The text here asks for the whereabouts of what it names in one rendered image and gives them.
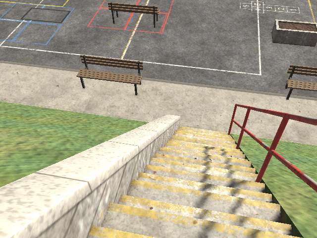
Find stairs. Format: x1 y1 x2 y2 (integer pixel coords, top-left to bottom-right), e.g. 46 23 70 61
87 126 302 238

